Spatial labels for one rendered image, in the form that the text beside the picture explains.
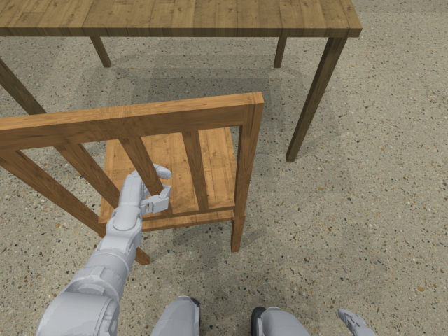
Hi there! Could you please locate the left robot upper arm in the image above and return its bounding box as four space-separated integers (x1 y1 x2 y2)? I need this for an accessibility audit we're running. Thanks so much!
38 292 120 336

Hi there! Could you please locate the robot left foot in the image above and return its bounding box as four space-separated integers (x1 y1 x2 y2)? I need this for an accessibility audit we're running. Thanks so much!
191 298 200 326

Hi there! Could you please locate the robot left forearm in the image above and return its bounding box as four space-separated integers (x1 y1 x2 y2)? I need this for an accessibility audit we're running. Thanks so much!
35 205 143 336

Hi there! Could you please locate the chair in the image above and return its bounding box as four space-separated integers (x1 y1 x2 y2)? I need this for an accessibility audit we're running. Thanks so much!
0 92 264 265

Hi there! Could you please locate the left robot hand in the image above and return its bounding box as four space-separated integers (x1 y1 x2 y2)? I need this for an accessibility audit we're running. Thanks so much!
118 164 172 215

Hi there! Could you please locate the left robot thigh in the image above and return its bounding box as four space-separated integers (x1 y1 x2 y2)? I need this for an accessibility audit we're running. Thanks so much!
150 300 200 336

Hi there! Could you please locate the right robot hand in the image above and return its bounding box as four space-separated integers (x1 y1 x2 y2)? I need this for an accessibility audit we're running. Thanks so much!
338 308 376 336

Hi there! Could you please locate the table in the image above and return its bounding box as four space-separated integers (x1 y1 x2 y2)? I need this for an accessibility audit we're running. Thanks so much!
0 0 363 162

